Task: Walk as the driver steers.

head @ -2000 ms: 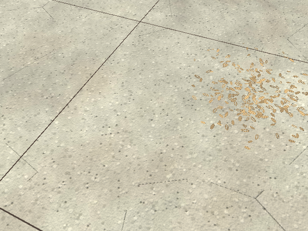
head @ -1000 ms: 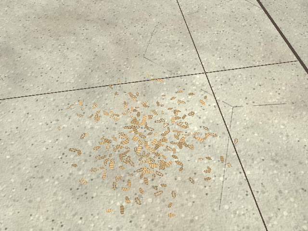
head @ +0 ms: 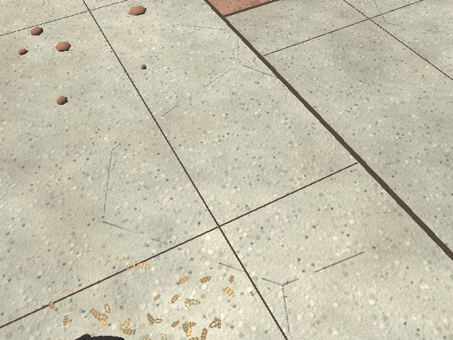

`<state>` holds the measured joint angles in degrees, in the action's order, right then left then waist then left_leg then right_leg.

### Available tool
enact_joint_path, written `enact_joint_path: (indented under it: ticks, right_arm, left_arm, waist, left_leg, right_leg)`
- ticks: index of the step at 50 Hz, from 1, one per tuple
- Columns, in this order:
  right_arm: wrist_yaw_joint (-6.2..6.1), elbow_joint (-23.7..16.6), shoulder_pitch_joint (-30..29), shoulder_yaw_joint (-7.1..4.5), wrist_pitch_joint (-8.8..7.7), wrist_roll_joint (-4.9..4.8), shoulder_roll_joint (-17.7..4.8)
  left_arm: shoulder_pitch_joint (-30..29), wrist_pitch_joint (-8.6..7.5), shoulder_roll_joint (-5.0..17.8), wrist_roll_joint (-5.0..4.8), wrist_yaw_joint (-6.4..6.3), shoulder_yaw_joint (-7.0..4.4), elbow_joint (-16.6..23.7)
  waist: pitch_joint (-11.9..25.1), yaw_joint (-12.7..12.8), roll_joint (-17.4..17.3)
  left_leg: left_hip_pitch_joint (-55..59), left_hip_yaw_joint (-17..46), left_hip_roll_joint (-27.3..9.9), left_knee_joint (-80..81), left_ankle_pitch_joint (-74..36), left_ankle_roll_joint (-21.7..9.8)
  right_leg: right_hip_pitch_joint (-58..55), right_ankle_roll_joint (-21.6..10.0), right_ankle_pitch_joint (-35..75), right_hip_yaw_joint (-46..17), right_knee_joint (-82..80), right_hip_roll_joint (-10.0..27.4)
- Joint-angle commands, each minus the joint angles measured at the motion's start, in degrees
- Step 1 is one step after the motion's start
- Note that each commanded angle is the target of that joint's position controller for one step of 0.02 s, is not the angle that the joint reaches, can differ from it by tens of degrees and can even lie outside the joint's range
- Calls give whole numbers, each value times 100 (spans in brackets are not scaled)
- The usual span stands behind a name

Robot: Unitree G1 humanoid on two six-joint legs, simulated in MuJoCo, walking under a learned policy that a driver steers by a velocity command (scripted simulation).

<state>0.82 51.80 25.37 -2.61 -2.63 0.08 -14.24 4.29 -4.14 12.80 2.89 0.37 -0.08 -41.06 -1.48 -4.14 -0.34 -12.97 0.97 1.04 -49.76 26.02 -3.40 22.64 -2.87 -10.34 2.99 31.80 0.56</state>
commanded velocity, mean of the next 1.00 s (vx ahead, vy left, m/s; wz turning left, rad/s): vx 0.50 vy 0.00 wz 0.55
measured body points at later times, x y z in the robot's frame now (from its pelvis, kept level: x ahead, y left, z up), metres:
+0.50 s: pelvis +0.25 +0.06 -0.02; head +0.28 +0.08 +0.43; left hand +0.16 +0.31 -0.16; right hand +0.51 -0.12 -0.11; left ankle +0.32 +0.14 -0.73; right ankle +0.09 -0.10 -0.67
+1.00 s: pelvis +0.52 +0.14 -0.01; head +0.55 +0.15 +0.44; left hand +0.58 +0.46 -0.08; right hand +0.66 -0.12 -0.14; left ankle +0.32 +0.13 -0.72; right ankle +0.67 +0.11 -0.74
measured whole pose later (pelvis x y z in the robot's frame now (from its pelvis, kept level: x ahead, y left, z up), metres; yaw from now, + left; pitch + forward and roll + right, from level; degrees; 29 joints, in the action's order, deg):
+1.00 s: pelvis +0.52 +0.14 -0.01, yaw +36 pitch +2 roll +1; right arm 0.0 48.4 26.4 -4.5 -2.3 0.3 -17.4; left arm 1.3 -3.8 14.5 2.2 0.4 -0.6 -38.8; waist -1.8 -5.5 0.1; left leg -1.5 12.8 8.1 -32.7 26.6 -5.3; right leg 26.8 -1.0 -4.8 -0.5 30.3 -0.4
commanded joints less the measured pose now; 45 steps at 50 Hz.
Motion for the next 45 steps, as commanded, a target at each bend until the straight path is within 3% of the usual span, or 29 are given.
enact_joint_path:
  ticks: [1,2,4,7,12,16,18,20,21,22,23,24,25,26,27,28,29,31,35,42,45]
  right_arm:
    - [14,-529,-284,-162,-14,30,-562]
    - [46,-499,-343,-180,36,71,-525]
    - [120,-488,-342,-186,160,160,-419]
    - [206,-673,-801,-176,249,179,-298]
    - [326,-1031,-1800,-86,256,178,-195]
    - [400,-1313,-2490,-21,239,206,-223]
    - [391,-1395,-2600,-33,239,229,-287]
    - [329,-1359,-2324,-83,241,249,-386]
    - [286,-1240,-1851,-140,215,250,-480]
    - [220,-982,-1007,-232,156,282,-611]
    - [114,-726,-88,-408,132,338,-1091]
    - [48,-833,-353,-565,160,238,-1801]
    - [27,-902,-120,-557,221,77,-1704]
    - [-24,-810,-414,-506,232,64,-1520]
    - [-42,-792,-661,-421,207,39,-1188]
    - [-56,-820,-907,-368,165,23,-1013]
    - [-61,-858,-1071,-316,125,-8,-863]
    - [-29,-842,-1017,-293,11,-31,-840]
    - [-21,-737,-578,-336,-41,-6,-1001]
    - [-79,-612,153,-355,-27,37,-1046]
    - [-140,-651,138,-375,-19,83,-1144]
  left_arm:
    - [1185,-13,771,-102,-71,-293,-84]
    - [1070,-52,623,-107,-77,-258,-101]
    - [1113,-142,554,-139,-97,-248,-203]
    - [1335,-243,638,-202,-101,-307,-374]
    - [1553,-224,644,-171,-93,-334,-595]
    - [1822,-183,879,-167,-122,-407,-770]
    - [1943,-116,968,-161,-145,-430,-863]
    - [1955,-37,1152,-152,-175,-469,-918]
    - [1951,26,1250,-148,-182,-493,-935]
    - [1897,81,1294,-170,-181,-497,-905]
    - [1923,84,1128,-139,-168,-444,-750]
    - [2090,47,467,-162,-38,-318,-318]
    - [1279,-18,960,-122,-28,-403,-164]
    - [981,-86,883,-218,-6,-377,-47]
    - [1086,-139,823,-220,-24,-342,-126]
    - [1152,-97,806,-147,-35,-349,-184]
    - [1336,7,788,-54,-32,-341,-218]
    - [1389,189,704,9,7,-335,-210]
    - [586,282,618,-13,44,-307,70]
    - [-738,191,616,-92,111,-227,505]
    - [-830,117,719,-131,110,-223,629]
  waist:
    - [294,656,584]
    - [156,552,660]
    - [98,405,687]
    - [43,355,518]
    - [-250,482,495]
    - [-417,642,458]
    - [-410,648,451]
    - [-137,483,578]
    - [163,269,589]
    - [654,-117,422]
    - [1269,-460,-129]
    - [1631,31,-1516]
    - [1712,-368,-499]
    - [904,-175,-296]
    - [429,96,17]
    - [224,324,97]
    - [254,506,24]
    - [314,613,-2]
    - [-8,403,-133]
    - [-102,-113,-305]
    - [-98,-56,-397]
  left_leg:
    - [-2513,243,-415,-1537,-443,-161]
    - [-2374,200,-504,-1418,-634,-99]
    - [-2209,143,-539,-1424,-906,30]
    - [-2593,91,-601,-1372,-1377,142]
    - [-2739,-146,-614,-152,-2353,214]
    - [-2314,-585,-506,913,-2374,-31]
    - [-2131,-783,-350,1202,-1985,-225]
    - [-1559,-1024,33,1335,-1357,-470]
    - [-1025,-1069,271,1449,-1086,-619]
    - [78,-994,467,1869,-1242,-794]
    - [1573,159,-273,2141,-665,-1069]
    - [3136,3296,-1919,2675,-654,-1895]
    - [3107,4037,-2016,3287,-941,-1911]
    - [2496,3088,-1915,3327,-1557,-1780]
    - [1687,2508,-1661,3369,-2362,-1567]
    - [1131,2059,-1351,3417,-2903,-1395]
    - [761,1756,-1155,3506,-3228,-1331]
    - [446,1517,-949,3600,-3584,-1350]
    - [312,1496,-738,3866,-3014,-1233]
    - [1130,1775,-726,3459,-3521,-1019]
    - [1255,2029,-839,3130,-3939,-880]
  right_leg:
    - [-2279,-704,-956,-2350,-1957,1896]
    - [-2018,-561,-437,-1827,-2069,1676]
    - [-1783,-487,498,-1185,-2166,1485]
    - [-1891,-568,1273,-614,-2288,1495]
    - [-1883,-537,1533,265,-2366,1331]
    - [-2150,-445,1901,678,-2258,1464]
    - [-2503,-375,2698,869,-1920,1525]
    - [-2786,-300,4541,1077,-1055,1536]
    - [-2823,-290,5127,1139,-228,1526]
    - [-2427,-190,4752,1240,1008,1438]
    - [-1217,-1,2934,1253,2722,1265]
    - [1380,376,-2131,861,4708,64]
    - [1990,350,-1913,-369,5056,14]
    - [2239,281,-1247,-454,4834,320]
    - [1911,260,-857,-430,4257,520]
    - [1542,292,-798,-463,3894,628]
    - [1157,363,-780,-489,3671,669]
    - [921,479,-797,-423,3360,633]
    - [1418,630,10,-330,2387,599]
    - [1648,593,880,-367,780,244]
    - [1162,455,652,-441,268,81]
Keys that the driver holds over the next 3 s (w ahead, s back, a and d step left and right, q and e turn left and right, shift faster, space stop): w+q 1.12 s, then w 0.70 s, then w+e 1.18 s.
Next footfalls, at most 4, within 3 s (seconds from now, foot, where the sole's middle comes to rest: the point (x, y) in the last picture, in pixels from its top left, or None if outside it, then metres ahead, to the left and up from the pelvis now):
0.44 left None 0.35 0.15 -0.77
0.98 right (185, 268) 0.70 0.13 -0.77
1.48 left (81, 267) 0.74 0.46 -0.77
2.02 right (69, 184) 1.08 0.56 -0.77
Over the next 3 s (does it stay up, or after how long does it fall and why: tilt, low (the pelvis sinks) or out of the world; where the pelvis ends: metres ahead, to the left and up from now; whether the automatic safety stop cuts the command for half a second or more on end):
stays up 1.34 0.78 0.00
